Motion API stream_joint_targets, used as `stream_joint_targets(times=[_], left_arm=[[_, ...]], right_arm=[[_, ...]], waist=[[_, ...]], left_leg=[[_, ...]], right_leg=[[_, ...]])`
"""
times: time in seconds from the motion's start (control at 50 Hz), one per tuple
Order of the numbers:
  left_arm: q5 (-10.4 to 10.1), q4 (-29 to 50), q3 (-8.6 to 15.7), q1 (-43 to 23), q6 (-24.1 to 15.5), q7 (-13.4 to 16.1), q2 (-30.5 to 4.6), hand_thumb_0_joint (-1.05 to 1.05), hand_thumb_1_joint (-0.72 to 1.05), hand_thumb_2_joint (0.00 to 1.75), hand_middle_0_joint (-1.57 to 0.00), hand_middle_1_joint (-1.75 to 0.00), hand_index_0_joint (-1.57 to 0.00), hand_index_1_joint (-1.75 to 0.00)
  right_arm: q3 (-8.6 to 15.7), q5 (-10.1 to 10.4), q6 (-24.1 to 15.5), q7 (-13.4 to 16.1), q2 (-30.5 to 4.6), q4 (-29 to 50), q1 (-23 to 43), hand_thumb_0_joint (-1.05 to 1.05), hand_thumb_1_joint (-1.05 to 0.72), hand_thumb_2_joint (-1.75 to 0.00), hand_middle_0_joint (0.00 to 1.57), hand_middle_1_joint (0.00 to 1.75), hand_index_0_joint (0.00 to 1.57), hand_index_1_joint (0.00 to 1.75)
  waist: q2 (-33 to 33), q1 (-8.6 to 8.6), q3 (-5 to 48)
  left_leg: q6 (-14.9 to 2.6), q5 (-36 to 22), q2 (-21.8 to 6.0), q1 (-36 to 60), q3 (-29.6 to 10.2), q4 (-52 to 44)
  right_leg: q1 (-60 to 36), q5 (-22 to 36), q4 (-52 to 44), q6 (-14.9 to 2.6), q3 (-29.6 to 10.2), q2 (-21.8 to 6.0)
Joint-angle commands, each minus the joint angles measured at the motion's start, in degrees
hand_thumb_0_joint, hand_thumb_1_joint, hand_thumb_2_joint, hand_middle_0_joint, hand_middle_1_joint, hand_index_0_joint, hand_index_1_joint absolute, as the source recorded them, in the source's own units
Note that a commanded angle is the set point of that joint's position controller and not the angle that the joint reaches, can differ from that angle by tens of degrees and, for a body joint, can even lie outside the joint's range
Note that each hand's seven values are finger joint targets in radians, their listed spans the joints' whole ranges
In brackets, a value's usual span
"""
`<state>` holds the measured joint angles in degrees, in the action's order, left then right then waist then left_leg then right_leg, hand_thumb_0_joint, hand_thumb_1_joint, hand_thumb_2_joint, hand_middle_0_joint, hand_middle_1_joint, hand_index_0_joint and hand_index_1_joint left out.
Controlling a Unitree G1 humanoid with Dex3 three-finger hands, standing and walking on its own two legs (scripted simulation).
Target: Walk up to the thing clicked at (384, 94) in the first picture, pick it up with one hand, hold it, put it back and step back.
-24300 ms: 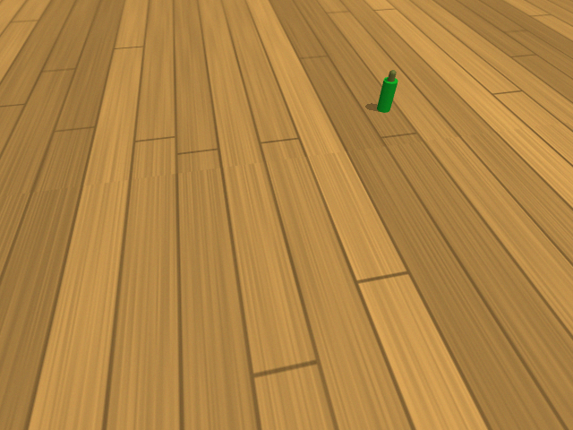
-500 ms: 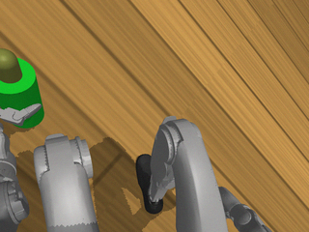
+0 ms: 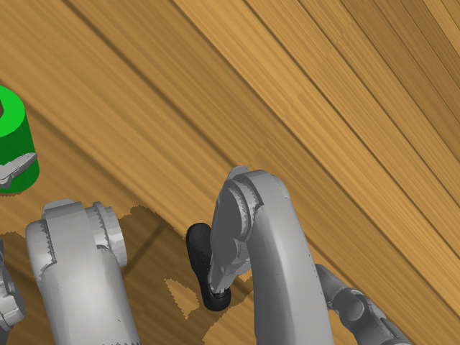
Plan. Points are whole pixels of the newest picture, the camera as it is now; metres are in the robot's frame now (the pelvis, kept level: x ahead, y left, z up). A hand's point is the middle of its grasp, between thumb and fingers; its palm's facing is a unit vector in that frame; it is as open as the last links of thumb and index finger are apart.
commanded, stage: lower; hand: left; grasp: from the side
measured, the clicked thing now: out of the picture +0.44 +0.25 -0.15
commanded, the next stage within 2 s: loosen in 0.32 s
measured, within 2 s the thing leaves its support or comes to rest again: rests again in 1.30 s
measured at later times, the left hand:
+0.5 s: hand out of the picture +0.44 +0.26 -0.16, palm faces +0.26 -0.97 -0.01, open 11.8 cm
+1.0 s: hand out of the picture +0.44 +0.25 -0.14, palm faces +0.26 -0.97 +0.02, open 15.6 cm
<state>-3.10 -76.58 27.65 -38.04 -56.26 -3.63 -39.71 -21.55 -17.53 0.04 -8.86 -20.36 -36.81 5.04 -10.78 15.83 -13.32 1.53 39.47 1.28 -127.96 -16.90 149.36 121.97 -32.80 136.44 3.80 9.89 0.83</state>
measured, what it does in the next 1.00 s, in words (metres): stands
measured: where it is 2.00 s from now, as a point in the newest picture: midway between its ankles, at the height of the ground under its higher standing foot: (158, 309)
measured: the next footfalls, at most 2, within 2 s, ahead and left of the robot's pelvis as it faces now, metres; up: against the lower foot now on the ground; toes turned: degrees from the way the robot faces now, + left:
none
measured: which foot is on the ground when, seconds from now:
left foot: down 0.00-1.00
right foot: down 0.00-1.00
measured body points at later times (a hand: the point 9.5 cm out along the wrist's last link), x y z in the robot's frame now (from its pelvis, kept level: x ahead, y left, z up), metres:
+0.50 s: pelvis +0.00 +0.00 +0.00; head +0.23 +0.17 +0.35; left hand +0.42 +0.31 -0.15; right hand +0.15 -0.26 -0.05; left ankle +0.08 +0.13 -0.26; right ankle +0.14 -0.13 -0.26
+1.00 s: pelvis +0.00 +0.01 +0.00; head +0.22 +0.17 +0.35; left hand +0.42 +0.31 -0.14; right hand +0.15 -0.25 -0.04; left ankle +0.08 +0.13 -0.26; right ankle +0.14 -0.13 -0.26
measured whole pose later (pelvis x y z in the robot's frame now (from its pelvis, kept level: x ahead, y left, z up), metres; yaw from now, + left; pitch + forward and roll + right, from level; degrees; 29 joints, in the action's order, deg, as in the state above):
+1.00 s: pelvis +0.00 +0.01 +0.00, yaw -2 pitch +15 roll -17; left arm -4.0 -79.8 25.1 -38.8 -61.7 -1.6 -42.3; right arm -25.4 -18.8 0.4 -9.6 -20.4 -34.1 7.0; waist -12.6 15.6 -14.1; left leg 0.5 39.7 0.8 -127.2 -19.0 150.5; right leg 120.0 -32.0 135.2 4.0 11.7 1.9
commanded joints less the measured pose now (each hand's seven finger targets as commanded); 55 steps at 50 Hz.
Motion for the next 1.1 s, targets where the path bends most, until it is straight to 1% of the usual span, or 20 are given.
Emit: stream_joint_targets(times=[0.0, 0.02, 0.14, 0.2, 0.24, 0.34, 0.38, 0.42, 0.46, 0.54, 0.62, 0.66, 0.74, 0.82, 0.9, 0.94, 0.96, 1.0, 1.06, 1.08], left_arm=[[-1.19, 13.71, 1.13, -19.91, -7.55, 0.8, -12.93, 0.0, 0.02, 1.25, -1.25, -1.38, -1.25, -1.39], [-1.06, 13.39, 1.1, -19.31, -7.81, 0.95, -12.72, 0.0, 0.03, 1.26, -1.26, -1.4, -1.26, -1.41], [-1.33, 13.08, 0.84, -17.0, -8.29, 1.21, -12.32, 0.0, 0.06, 1.26, -1.25, -1.38, -1.25, -1.39], [-1.23, 13.15, 0.73, -17.42, -8.61, 1.31, -13.22, 0.0, 0.05, 1.25, -1.26, -1.37, -1.26, -1.39], [-0.8, 12.27, -0.52, -16.28, -8.62, 1.49, -11.7, 0.0, 0.09, 1.27, -1.26, -1.39, -1.26, -1.4], [-0.79, 11.55, -0.42, -15.62, -8.86, 2.05, -12.02, 0.0, 0.1, 1.27, -1.27, -1.39, -1.27, -1.4], [-0.83, 11.24, -1.9, -17.93, -9.1, 2.09, -11.04, 0.0, 0.12, 1.28, -1.27, -1.39, -1.27, -1.4], [-0.69, 10.44, -1.91, -16.55, -9.21, 2.15, -11.06, 0.0, 0.1, 1.2, -1.33, -1.34, -1.33, -1.35], [-1.02, 11.49, -2.22, -18.15, -9.6, 1.98, -11.08, 0.0, -0.04, 1.04, -1.17, -1.18, -1.18, -1.19], [-2.23, 10.74, -2.32, -17.4, -9.9, 1.71, -10.19, 0.0, -0.16, 0.72, -0.97, -0.89, -0.98, -0.88], [-1.77, 11.37, -3.02, -18.77, -10.11, 1.68, -10.65, 0.0, -0.41, 0.45, -0.7, -0.6, -0.71, -0.61], [-1.66, 9.47, -3.9, -18.46, -9.79, 1.72, -9.72, 0.0, -0.48, 0.35, -0.58, -0.48, -0.58, -0.49], [-1.08, 6.46, -3.56, -16.67, -9.24, 2.06, -10.14, 0.0, -0.59, 0.25, -0.49, -0.37, -0.48, -0.38], [-1.03, 5.9, -2.35, -14.95, -9.28, 2.29, -10.86, 0.0, -0.59, 0.2, -0.42, -0.28, -0.41, -0.3], [-1.24, 5.18, -2.17, -14.43, -9.44, 2.32, -10.71, 0.0, -0.58, 0.14, -0.33, -0.19, -0.31, -0.2], [-1.22, 5.86, -2.47, -15.96, -9.78, 2.32, -10.9, 0.0, -0.58, 0.09, -0.25, -0.11, -0.24, -0.12], [-1.17, 4.37, -2.19, -13.9, -9.6, 2.25, -11.01, 0.0, -0.55, 0.11, -0.17, -0.09, -0.16, -0.1], [-1.21, 6.42, -1.83, -14.37, -9.84, 2.14, -11.89, 0.0, -0.51, 0.06, -0.07, 0.0, -0.05, -0.01], [-1.26, 10.02, 1.16, -14.6, -9.74, 1.86, -15.21, 0.0, -0.52, 0.06, -0.06, 0.0, -0.04, 0.0], [-1.36, 12.41, 0.91, -15.27, -9.47, 1.54, -14.97, 0.0, -0.51, 0.06, -0.05, 0.0, -0.04, 0.0]], right_arm=[[5.4, -0.11, 0.11, 1.08, -19.3, 1.34, -3.37, 0.0, -0.92, -0.91, 0.2, 0.3, 0.2, 0.3], [5.35, -0.19, 0.16, 1.02, -19.62, 1.55, -3.43, 0.0, -0.92, -0.91, 0.2, 0.3, 0.2, 0.3], [4.99, -0.64, 0.04, 0.92, -19.76, 1.38, -3.3, 0.0, -0.92, -0.91, 0.2, 0.3, 0.2, 0.3], [4.76, -0.55, -0.01, 0.93, -19.93, 1.7, -2.91, 0.0, -0.92, -0.91, 0.2, 0.3, 0.2, 0.3], [4.65, -0.82, -0.04, 0.77, -19.95, 1.78, -2.99, 0.0, -0.91, -0.91, 0.2, 0.3, 0.2, 0.3], [4.42, -0.88, 0.0, 0.56, -20.16, 1.67, -2.44, 0.0, -0.91, -0.91, 0.2, 0.3, 0.2, 0.3], [4.3, -0.89, -0.02, 0.54, -20.31, 1.98, -1.87, 0.0, -0.91, -0.91, 0.2, 0.3, 0.2, 0.3], [4.32, -0.92, -0.02, 0.45, -20.47, 2.19, -1.33, 0.0, -0.92, -0.9, 0.2, 0.3, 0.2, 0.3], [4.13, -0.97, -0.04, 0.45, -20.6, 2.47, -0.87, 0.0, -0.92, -0.9, 0.2, 0.3, 0.2, 0.3], [3.87, -1.0, -0.22, 0.36, -20.28, 1.87, -1.52, 0.0, -0.92, -0.9, 0.2, 0.3, 0.2, 0.3], [3.81, -1.3, 0.07, 0.55, -20.25, 0.99, -2.08, 0.0, -0.92, -0.9, 0.2, 0.3, 0.2, 0.3], [3.65, -1.09, -0.03, 0.53, -19.99, 1.35, -1.03, 0.0, -0.92, -0.9, 0.2, 0.3, 0.2, 0.3], [3.42, -1.12, 0.6, 0.59, -20.04, 1.92, -0.7, 0.0, -0.92, -0.9, 0.2, 0.3, 0.2, 0.3], [3.01, -1.22, 0.96, 0.51, -20.21, 3.43, -0.23, 0.0, -0.92, -0.91, 0.2, 0.3, 0.2, 0.3], [2.85, -1.14, 0.99, 0.4, -20.18, 3.82, -0.05, 0.0, -0.92, -0.9, 0.2, 0.3, 0.2, 0.3], [2.72, -1.11, 0.8, 0.44, -20.27, 4.07, 0.28, 0.0, -0.92, -0.91, 0.2, 0.3, 0.2, 0.3], [2.57, -1.19, 0.8, 0.38, -20.36, 3.9, -0.37, 0.0, -0.9, -0.9, 0.2, 0.3, 0.2, 0.3], [2.67, -1.14, 0.68, 0.47, -20.43, 3.87, -0.16, 0.0, -0.89, -0.9, 0.2, 0.3, 0.2, 0.3], [3.08, -1.06, 1.01, 0.67, -20.42, 3.87, -0.89, 0.0, -0.9, -0.9, 0.2, 0.3, 0.2, 0.3], [3.57, -0.97, 1.01, 0.78, -20.3, 3.9, -0.73, 0.0, -0.9, -0.9, 0.2, 0.3, 0.2, 0.3]], waist=[[29.57, 3.91, 37.45], [29.79, 4.55, 37.42], [30.24, 4.04, 38.82], [29.9, 4.12, 37.62], [30.05, 4.6, 37.49], [30.42, 4.4, 36.32], [29.7, 5.58, 34.99], [29.33, 4.93, 34.06], [29.84, 5.44, 33.98], [28.51, 5.22, 34.99], [29.71, 5.49, 35.61], [28.44, 5.53, 33.3], [26.98, 4.82, 31.86], [27.74, 4.22, 32.32], [26.13, 4.47, 30.7], [26.12, 5.07, 30.49], [26.39, 5.02, 30.99], [26.73, 4.4, 31.3], [29.2, 3.08, 33.85], [30.21, 2.64, 34.15]], left_leg=[[-0.29, -4.17, -2.68, 23.35, 5.72, -18.44], [-0.19, -4.39, -2.68, 23.77, 5.32, -18.62], [0.13, -7.94, -2.81, 25.4, 5.08, -17.94], [0.01, -7.4, -2.73, 23.9, 4.93, -18.11], [0.16, -7.63, -2.79, 24.82, 4.6, -18.18], [0.34, -7.49, -2.92, 25.11, 4.18, -18.47], [0.25, -6.02, -2.96, 24.39, 3.95, -18.45], [0.24, -4.72, -2.98, 23.97, 3.72, -18.73], [0.37, -4.24, -3.06, 24.51, 3.31, -18.9], [-0.02, -5.68, -2.88, 23.81, 3.86, -17.77], [0.25, -6.81, -3.06, 25.47, 3.7, -17.92], [0.07, -5.08, -3.1, 23.6, 3.5, -18.27], [0.03, -3.96, -3.15, 22.85, 3.41, -18.62], [0.14, -3.81, -3.02, 23.08, 2.95, -19.3], [-0.18, -2.07, -3.06, 21.23, 2.81, -19.33], [-0.2, -1.72, -3.09, 21.19, 2.8, -19.25], [-0.12, -2.54, -3.13, 21.77, 2.58, -19.38], [-0.17, -2.91, -3.19, 21.88, 2.7, -19.12], [0.02, -4.46, -3.18, 23.42, 3.11, -19.55], [0.03, -4.17, -3.22, 23.76, 3.59, -19.83]], right_leg=[[-18.33, 6.46, -9.81, -4.36, 5.61, 2.07], [-18.47, 6.77, -9.58, -4.27, 5.94, 1.99], [-20.04, 9.78, -8.97, -4.28, 6.18, 2.36], [-20.28, 9.53, -9.01, -4.39, 6.47, 2.45], [-20.05, 9.73, -8.94, -4.29, 6.91, 2.59], [-19.37, 9.58, -8.65, -4.36, 7.26, 2.62], [-18.23, 8.59, -8.92, -4.36, 7.45, 2.59], [-17.86, 7.61, -8.95, -4.31, 7.58, 2.62], [-17.06, 7.37, -8.79, -4.24, 7.93, 2.55], [-19.37, 8.68, -9.26, -4.07, 7.43, 2.94], [-19.25, 9.42, -9.14, -4.17, 7.42, 2.99], [-17.83, 7.97, -9.29, -4.27, 7.59, 3.01], [-17.13, 6.75, -9.6, -4.24, 7.88, 3.05], [-17.91, 6.71, -9.26, -4.24, 8.47, 3.2], [-17.33, 5.55, -9.67, -4.24, 8.52, 3.41], [-17.22, 5.33, -9.79, -4.16, 8.59, 3.32], [-17.8, 5.97, -9.62, -4.16, 8.72, 3.41], [-17.9, 6.34, -9.55, -4.2, 8.51, 3.42], [-19.19, 7.32, -9.27, -4.37, 8.13, 3.4], [-18.93, 7.09, -9.37, -4.41, 7.83, 3.26]])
